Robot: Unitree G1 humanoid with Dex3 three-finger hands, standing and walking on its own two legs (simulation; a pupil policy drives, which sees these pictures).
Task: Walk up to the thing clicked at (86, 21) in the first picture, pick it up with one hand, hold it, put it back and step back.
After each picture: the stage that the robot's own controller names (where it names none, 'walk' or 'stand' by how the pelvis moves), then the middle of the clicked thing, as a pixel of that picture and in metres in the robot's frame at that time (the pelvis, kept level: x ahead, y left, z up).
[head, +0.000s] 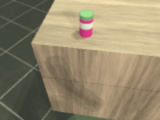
stand; (86, 24) +0.68 -0.02 +0.05
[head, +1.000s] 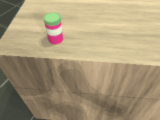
rise first; (54, 29) +0.58 +0.14 +0.07
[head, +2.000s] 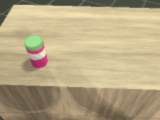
stand; (36, 52) +0.47 +0.18 +0.05
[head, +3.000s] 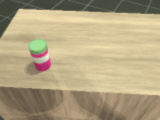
stand; (40, 55) +0.47 +0.17 +0.05
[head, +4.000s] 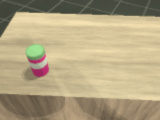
stand; (38, 61) +0.45 +0.18 +0.04
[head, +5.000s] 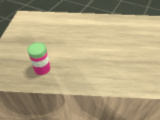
stand; (39, 59) +0.45 +0.17 +0.04
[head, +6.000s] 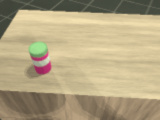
stand; (40, 58) +0.46 +0.17 +0.04
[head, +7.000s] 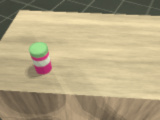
rise first; (41, 58) +0.46 +0.17 +0.04
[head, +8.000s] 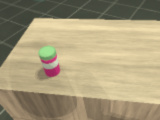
rise first; (50, 61) +0.46 +0.17 +0.05
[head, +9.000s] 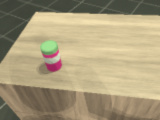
go down; (51, 56) +0.47 +0.17 +0.05
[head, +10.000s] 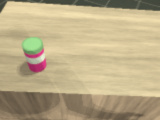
go down; (35, 55) +0.45 +0.15 +0.06
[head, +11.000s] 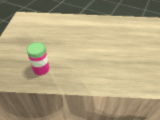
approach; (38, 59) +0.46 +0.16 +0.06
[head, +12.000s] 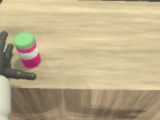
close; (28, 50) +0.46 +0.18 +0.08
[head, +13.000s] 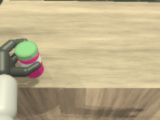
lift; (30, 60) +0.41 +0.17 +0.09
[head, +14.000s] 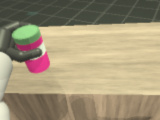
lift; (33, 50) +0.34 +0.14 +0.24
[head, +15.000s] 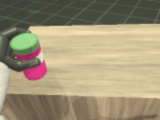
hold; (30, 57) +0.32 +0.15 +0.23
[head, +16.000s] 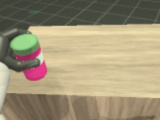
hold; (30, 58) +0.32 +0.15 +0.22
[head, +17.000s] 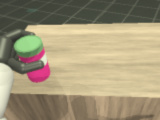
crouch; (34, 60) +0.32 +0.14 +0.22
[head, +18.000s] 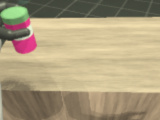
crouch; (20, 31) +0.41 +0.17 +0.24
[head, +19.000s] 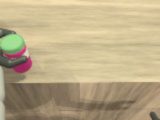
lower; (17, 54) +0.43 +0.18 +0.08
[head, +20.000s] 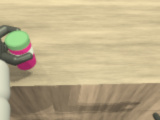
lower; (22, 51) +0.44 +0.17 +0.10
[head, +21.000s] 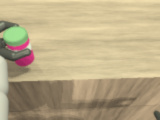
lower; (20, 47) +0.45 +0.17 +0.10
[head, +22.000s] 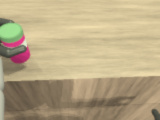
lower; (15, 44) +0.46 +0.18 +0.10
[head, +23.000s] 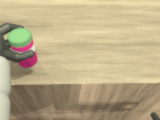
loosen; (24, 48) +0.45 +0.17 +0.09
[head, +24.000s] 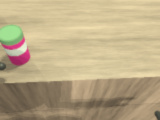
withdraw; (15, 46) +0.45 +0.17 +0.10
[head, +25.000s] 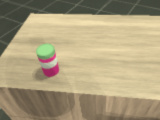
sink last; (48, 60) +0.44 +0.16 +0.07
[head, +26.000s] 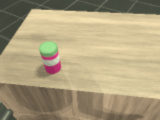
stand; (50, 58) +0.45 +0.16 +0.05
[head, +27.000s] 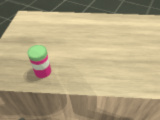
stand; (40, 62) +0.44 +0.17 +0.05
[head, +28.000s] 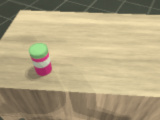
stand; (41, 60) +0.45 +0.17 +0.05
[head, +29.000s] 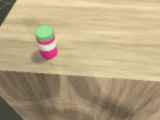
walk; (46, 43) +0.49 +0.14 +0.06
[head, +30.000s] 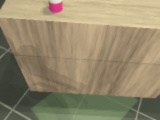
walk; out of the picture +0.76 +0.12 +0.07
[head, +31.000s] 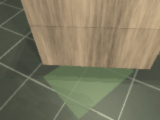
stand; out of the picture +1.13 +0.20 +0.07
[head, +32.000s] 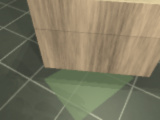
stand; out of the picture +1.15 +0.13 +0.05
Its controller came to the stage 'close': yes
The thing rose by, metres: 0.21
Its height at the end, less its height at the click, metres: +0.00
